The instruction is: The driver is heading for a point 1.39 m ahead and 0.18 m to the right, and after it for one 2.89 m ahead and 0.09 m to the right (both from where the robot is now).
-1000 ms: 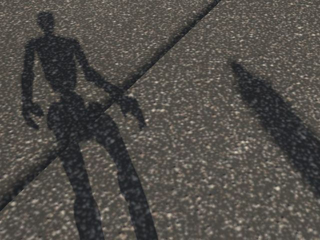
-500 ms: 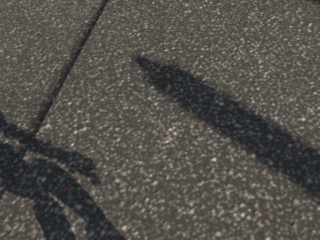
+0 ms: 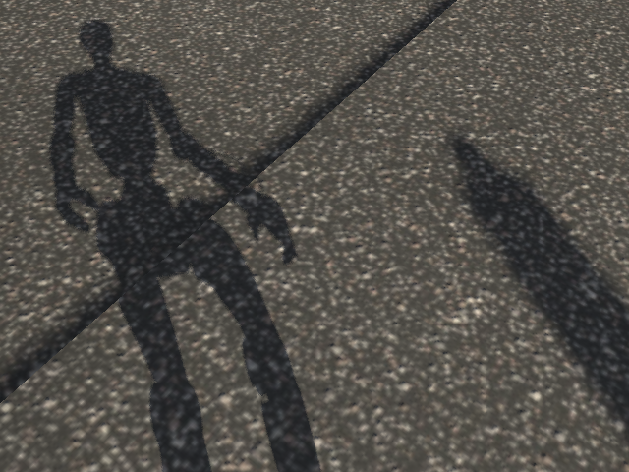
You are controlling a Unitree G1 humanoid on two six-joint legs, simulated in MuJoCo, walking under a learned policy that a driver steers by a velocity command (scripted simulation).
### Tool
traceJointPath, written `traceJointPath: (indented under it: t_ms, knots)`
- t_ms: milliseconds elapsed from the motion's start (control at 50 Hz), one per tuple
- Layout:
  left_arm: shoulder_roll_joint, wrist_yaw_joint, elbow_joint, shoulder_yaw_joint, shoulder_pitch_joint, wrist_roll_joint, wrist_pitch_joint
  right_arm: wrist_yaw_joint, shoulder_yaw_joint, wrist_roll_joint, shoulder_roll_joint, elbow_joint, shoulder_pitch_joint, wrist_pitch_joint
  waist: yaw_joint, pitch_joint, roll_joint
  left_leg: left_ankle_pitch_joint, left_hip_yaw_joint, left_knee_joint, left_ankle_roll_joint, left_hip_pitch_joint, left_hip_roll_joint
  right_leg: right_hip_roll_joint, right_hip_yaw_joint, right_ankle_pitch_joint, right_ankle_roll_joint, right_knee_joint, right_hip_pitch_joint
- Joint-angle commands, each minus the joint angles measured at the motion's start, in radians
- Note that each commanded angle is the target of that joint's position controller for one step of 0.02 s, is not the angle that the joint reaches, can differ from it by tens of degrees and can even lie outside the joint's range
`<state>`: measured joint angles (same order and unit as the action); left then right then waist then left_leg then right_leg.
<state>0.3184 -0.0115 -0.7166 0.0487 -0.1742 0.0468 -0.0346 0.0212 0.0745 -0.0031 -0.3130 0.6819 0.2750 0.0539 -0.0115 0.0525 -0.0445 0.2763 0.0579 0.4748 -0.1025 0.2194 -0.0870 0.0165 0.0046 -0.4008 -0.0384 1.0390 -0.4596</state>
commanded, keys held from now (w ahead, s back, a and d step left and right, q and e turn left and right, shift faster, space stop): w+q+shift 0.12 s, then w+e+shift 0.82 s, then w+shift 0.04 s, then w+q+shift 0.02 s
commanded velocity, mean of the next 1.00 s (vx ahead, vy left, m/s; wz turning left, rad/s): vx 0.84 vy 0.00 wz -0.31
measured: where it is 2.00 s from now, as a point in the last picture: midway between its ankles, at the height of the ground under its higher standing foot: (415, 110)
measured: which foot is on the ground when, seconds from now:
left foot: down 0.00-0.36, up 0.38-0.76, down 0.78-1.00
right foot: up 0.00-0.30, down 0.32-0.76, up 0.78-1.00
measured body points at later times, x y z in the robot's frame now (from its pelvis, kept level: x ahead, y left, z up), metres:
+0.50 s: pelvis +0.25 -0.05 +0.00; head +0.26 -0.07 +0.45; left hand +0.26 +0.23 -0.11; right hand +0.41 -0.30 -0.11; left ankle +0.20 +0.08 -0.66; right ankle +0.22 -0.12 -0.74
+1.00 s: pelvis +0.66 -0.07 +0.00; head +0.68 -0.08 +0.45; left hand +0.93 +0.13 -0.09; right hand +0.58 -0.36 -0.11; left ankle +0.65 +0.06 -0.74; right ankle +0.64 -0.17 -0.64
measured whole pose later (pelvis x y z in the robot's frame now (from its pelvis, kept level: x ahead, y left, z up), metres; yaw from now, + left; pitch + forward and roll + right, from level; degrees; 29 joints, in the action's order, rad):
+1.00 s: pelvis +0.66 -0.07 +0.00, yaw -24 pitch +2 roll +3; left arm 0.38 -0.06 -0.73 0.07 -0.15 0.04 0.00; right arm 0.00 0.06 -0.03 -0.33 0.80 0.37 -0.10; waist -0.04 0.00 -0.05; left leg 0.30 -0.16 0.38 0.01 0.11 0.00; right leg 0.04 0.00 -0.23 0.10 1.24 -0.68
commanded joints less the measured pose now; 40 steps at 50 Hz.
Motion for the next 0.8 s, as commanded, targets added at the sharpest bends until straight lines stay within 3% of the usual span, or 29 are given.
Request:
traceJointPath:
  t_ms: [20, 60, 140, 180, 220, 260, 300, 320, 340, 360, 380, 400, 420, 440, 460, 500, 580, 620, 660, 700, 720, 740, 760, 780, 800]
  knots:
    - [0.090, -0.020, 0.086, 0.021, 0.092, 0.006, 0.027, 0.003, 0.042, -0.006, -0.159, -0.047, 0.048, -0.031, -0.034, -0.032, 0.122, 0.319, 0.406, -0.299, -0.152, -0.169, 0.221, 0.008, 0.035, 0.092, -0.021, -0.065, -0.232]
    - [0.075, -0.020, 0.091, 0.014, 0.122, 0.002, 0.038, 0.001, 0.048, -0.010, -0.178, -0.033, 0.082, -0.050, -0.047, -0.024, 0.122, 0.292, 0.414, -0.290, -0.156, -0.165, 0.207, 0.000, 0.036, 0.117, -0.037, -0.149, -0.238]
    - [0.070, -0.019, 0.104, 0.005, 0.174, -0.010, 0.053, 0.000, 0.047, -0.012, -0.182, -0.033, 0.086, -0.071, -0.060, -0.007, 0.182, 0.245, 0.413, -0.270, -0.153, -0.106, 0.189, -0.009, 0.023, 0.167, -0.057, -0.304, -0.197]
    - [0.061, -0.022, 0.103, -0.002, 0.186, -0.012, 0.064, 0.001, 0.036, -0.011, -0.161, -0.021, 0.108, -0.088, -0.081, -0.016, 0.201, 0.205, 0.386, -0.271, -0.140, -0.090, 0.202, 0.004, -0.006, 0.207, -0.038, -0.385, -0.129]
    - [0.073, -0.023, 0.116, -0.002, 0.209, -0.021, 0.070, 0.007, 0.033, -0.013, -0.170, -0.018, 0.108, -0.104, -0.091, 0.002, 0.204, 0.217, 0.386, -0.294, -0.131, -0.063, 0.235, 0.017, -0.024, 0.212, 0.003, -0.428, -0.067]
    - [0.090, -0.025, 0.123, 0.003, 0.188, -0.028, 0.074, 0.006, 0.029, -0.013, -0.176, -0.012, 0.089, -0.115, -0.070, 0.030, 0.196, 0.207, 0.372, -0.325, -0.120, -0.042, 0.272, 0.028, -0.038, 0.198, 0.055, -0.468, 0.005]
    - [0.110, -0.022, 0.096, 0.015, 0.074, -0.026, 0.077, 0.001, 0.024, -0.016, -0.179, 0.001, 0.064, -0.122, 0.001, 0.028, 0.159, 0.024, 0.296, -0.271, -0.101, -0.023, 0.277, -0.003, -0.068, 0.163, 0.106, -0.522, 0.155]
    - [0.131, -0.013, 0.047, 0.029, -0.079, -0.023, 0.082, -0.003, 0.015, -0.025, -0.163, 0.010, 0.056, -0.125, 0.078, -0.032, 0.101, -0.244, 0.209, -0.082, -0.084, 0.008, 0.236, -0.048, -0.075, 0.117, 0.128, -0.535, 0.328]
    - [0.189, -0.001, -0.016, 0.050, -0.314, -0.017, 0.092, -0.008, 0.002, -0.033, -0.131, 0.000, 0.027, -0.129, 0.187, -0.149, -0.042, -0.408, 0.080, 0.289, -0.049, 0.130, 0.157, 0.034, 0.082, -0.037, 0.170, -0.578, 0.574]
    - [0.293, -0.004, -0.034, 0.073, -0.413, -0.009, 0.096, -0.008, -0.018, -0.017, -0.069, -0.067, 0.007, -0.143, 0.179, -0.196, -0.322, 0.001, -0.044, 0.618, 0.025, 0.451, 0.008, 0.251, 0.651, -0.484, 0.263, -0.803, 0.733]
    - [0.206, -0.027, -0.023, 0.052, -0.307, -0.024, 0.094, -0.012, -0.024, -0.041, -0.081, -0.078, -0.046, -0.147, 0.112, -0.089, -0.196, 0.101, 0.046, 0.733, 0.025, 0.620, 0.006, 0.283, 0.889, -0.502, 0.279, -0.892, 0.673]
    - [0.171, -0.033, -0.002, 0.048, -0.228, -0.027, 0.092, -0.006, -0.024, -0.052, -0.104, -0.071, -0.074, -0.149, 0.078, -0.046, -0.063, 0.019, 0.055, 0.778, 0.027, 0.650, 0.071, 0.273, 0.753, -0.396, 0.290, -0.833, 0.618]
    - [0.156, -0.032, -0.004, 0.048, -0.236, -0.028, 0.096, 0.001, -0.027, -0.062, -0.113, -0.063, -0.088, -0.157, 0.078, -0.056, 0.013, -0.021, 0.050, 0.757, 0.036, 0.615, 0.108, 0.234, 0.643, -0.284, 0.295, -0.821, 0.566]
    - [0.139, -0.024, -0.015, 0.042, -0.249, -0.031, 0.100, 0.007, -0.032, -0.070, -0.101, -0.068, -0.099, -0.158, 0.062, -0.035, 0.030, -0.032, 0.045, 0.703, 0.049, 0.584, 0.132, 0.194, 0.576, -0.221, 0.291, -0.847, 0.498]
    - [0.118, -0.017, -0.030, 0.034, -0.250, -0.035, 0.106, 0.012, -0.041, -0.080, -0.087, -0.075, -0.110, -0.150, 0.042, -0.010, 0.002, -0.038, 0.038, 0.656, 0.070, 0.561, 0.146, 0.154, 0.534, -0.169, 0.288, -0.870, 0.443]
    - [0.107, -0.008, -0.051, 0.031, -0.272, -0.046, 0.118, 0.020, -0.053, -0.083, -0.073, -0.089, -0.141, -0.131, 0.035, 0.023, -0.027, -0.044, 0.007, 0.595, 0.104, 0.553, 0.152, 0.109, 0.480, -0.065, 0.299, -0.902, 0.386]
    - [0.119, 0.000, -0.066, 0.045, -0.307, -0.048, 0.121, 0.029, -0.076, -0.056, -0.055, -0.154, -0.333, -0.123, 0.073, 0.071, 0.000, -0.159, -0.055, 0.360, 0.154, 0.535, 0.129, 0.062, 0.420, 0.176, 0.309, -0.942, 0.306]
    - [0.126, 0.001, -0.082, 0.051, -0.335, -0.052, 0.120, 0.033, -0.090, -0.046, -0.032, -0.179, -0.408, -0.128, 0.104, 0.061, -0.024, -0.241, -0.075, 0.228, 0.155, 0.454, 0.100, 0.042, 0.396, 0.347, 0.288, -0.921, 0.295]
    - [0.134, 0.006, -0.097, 0.055, -0.356, -0.058, 0.121, 0.030, -0.091, -0.037, -0.035, -0.198, -0.447, -0.131, 0.118, 0.037, -0.039, -0.295, -0.076, 0.157, 0.141, 0.377, 0.084, 0.065, 0.411, 0.541, 0.272, -0.894, 0.326]
    - [0.146, 0.013, -0.100, 0.058, -0.328, -0.060, 0.119, 0.020, -0.086, -0.031, -0.051, -0.194, -0.411, -0.135, 0.085, 0.001, -0.033, -0.293, -0.067, 0.077, 0.121, 0.238, 0.062, 0.071, 0.400, 0.707, 0.238, -0.831, 0.345]
    - [0.162, 0.014, -0.099, 0.061, -0.312, -0.060, 0.121, 0.009, -0.073, -0.031, -0.078, -0.172, -0.340, -0.136, 0.049, -0.054, -0.028, -0.248, -0.070, 0.056, 0.107, 0.096, 0.036, 0.062, 0.384, 0.874, 0.209, -0.742, 0.339]
    - [0.192, 0.010, -0.101, 0.067, -0.303, -0.055, 0.124, -0.007, -0.052, -0.028, -0.122, -0.132, -0.199, -0.139, -0.017, -0.154, -0.017, -0.165, -0.074, 0.068, 0.092, -0.092, 0.013, 0.043, 0.365, 1.007, 0.185, -0.569, 0.328]
    - [0.217, 0.003, -0.090, 0.074, -0.252, -0.052, 0.130, -0.028, -0.031, -0.025, -0.158, -0.082, -0.003, -0.141, -0.127, -0.243, -0.009, -0.129, -0.036, 0.070, 0.074, -0.332, 0.069, 0.006, 0.353, 0.948, 0.164, -0.336, 0.220]
    - [0.137, 0.000, -0.068, 0.054, -0.228, -0.046, 0.144, -0.056, 0.003, -0.047, -0.234, -0.050, 0.214, -0.143, -0.206, -0.373, 0.080, 0.217, 0.145, 0.061, 0.046, -0.560, 0.262, -0.055, 0.288, 0.653, 0.166, -0.033, 0.084]
    - [-0.023, 0.004, -0.029, 0.016, -0.311, -0.084, 0.140, -0.058, 0.014, -0.086, -0.281, -0.046, 0.211, -0.140, -0.113, -0.472, 0.332, 0.553, 0.642, -0.099, -0.022, -0.725, 0.557, -0.142, 0.188, -0.117, 0.155, 0.255, -0.190]
Velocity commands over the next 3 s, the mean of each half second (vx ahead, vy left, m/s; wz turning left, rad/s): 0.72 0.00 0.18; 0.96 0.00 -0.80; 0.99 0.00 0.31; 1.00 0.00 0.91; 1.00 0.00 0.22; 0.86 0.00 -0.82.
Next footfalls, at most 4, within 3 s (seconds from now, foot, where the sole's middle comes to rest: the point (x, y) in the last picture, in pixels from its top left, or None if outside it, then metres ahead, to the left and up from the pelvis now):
0.32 right None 0.26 -0.12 -0.78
0.78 left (280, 367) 0.69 0.05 -0.78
1.20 right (430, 270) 0.97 -0.33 -0.78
1.66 left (397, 146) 1.43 -0.29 -0.78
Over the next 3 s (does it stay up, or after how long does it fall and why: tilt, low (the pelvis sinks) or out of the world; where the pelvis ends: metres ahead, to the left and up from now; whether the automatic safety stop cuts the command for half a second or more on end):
stays up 2.44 -0.08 -0.14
